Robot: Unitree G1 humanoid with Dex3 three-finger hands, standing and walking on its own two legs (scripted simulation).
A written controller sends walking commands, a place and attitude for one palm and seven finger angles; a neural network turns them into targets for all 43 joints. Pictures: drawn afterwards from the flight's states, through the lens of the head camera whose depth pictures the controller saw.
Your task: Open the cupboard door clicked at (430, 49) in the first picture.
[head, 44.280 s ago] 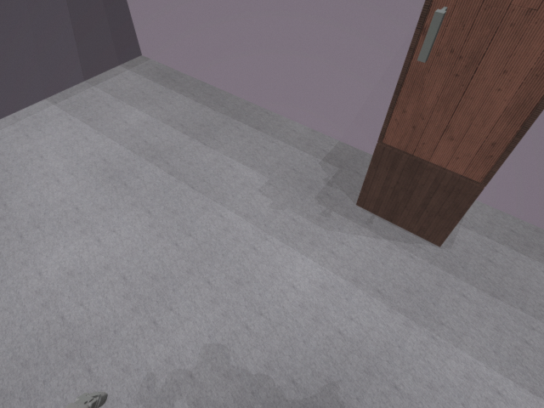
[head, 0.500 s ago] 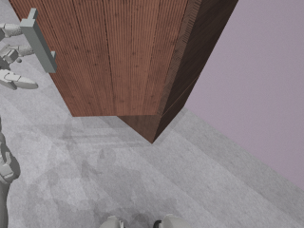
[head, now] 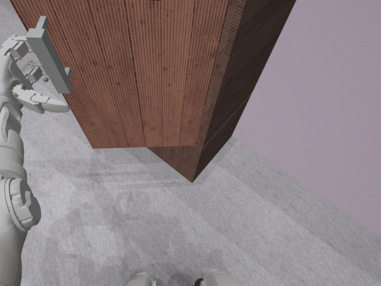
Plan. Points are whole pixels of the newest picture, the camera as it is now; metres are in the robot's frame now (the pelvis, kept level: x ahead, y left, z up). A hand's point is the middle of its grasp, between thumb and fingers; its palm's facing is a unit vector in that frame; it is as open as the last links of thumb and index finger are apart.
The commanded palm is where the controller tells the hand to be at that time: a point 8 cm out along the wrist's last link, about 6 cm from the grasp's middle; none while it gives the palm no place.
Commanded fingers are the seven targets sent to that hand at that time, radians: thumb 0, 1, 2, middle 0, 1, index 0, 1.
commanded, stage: slide the fingers in behind the handle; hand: left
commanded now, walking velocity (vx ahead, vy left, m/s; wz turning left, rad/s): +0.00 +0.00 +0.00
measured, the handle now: (54, 57) +0.55 +0.24 +0.12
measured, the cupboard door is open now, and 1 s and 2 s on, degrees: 43 44 49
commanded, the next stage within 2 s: close the thumb around the handle in 0.76 s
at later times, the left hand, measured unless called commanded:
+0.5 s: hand (63, 77) +0.50 +0.22 +0.12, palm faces +0.03 -1.00 +0.02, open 14.0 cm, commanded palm +0.47 +0.27 +0.12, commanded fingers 0.00 -0.50 0.30 -0.30 -1.20 -0.30 -1.20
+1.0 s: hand (61, 78) +0.49 +0.22 +0.12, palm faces +0.02 -1.00 +0.02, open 13.5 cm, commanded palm +0.47 +0.27 +0.12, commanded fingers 0.00 -0.05 0.49 -0.33 -1.25 -0.33 -1.25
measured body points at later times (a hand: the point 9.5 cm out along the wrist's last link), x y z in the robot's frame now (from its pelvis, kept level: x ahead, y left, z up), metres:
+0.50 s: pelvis +0.01 -0.01 +0.00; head +0.10 +0.01 +0.44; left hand +0.49 +0.27 +0.12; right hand +0.01 -0.28 -0.11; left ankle -0.01 +0.08 -0.70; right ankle -0.01 -0.12 -0.70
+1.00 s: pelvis +0.00 -0.01 +0.00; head +0.10 +0.01 +0.44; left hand +0.49 +0.27 +0.12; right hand +0.02 -0.28 -0.10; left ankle -0.01 +0.08 -0.70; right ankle -0.01 -0.12 -0.70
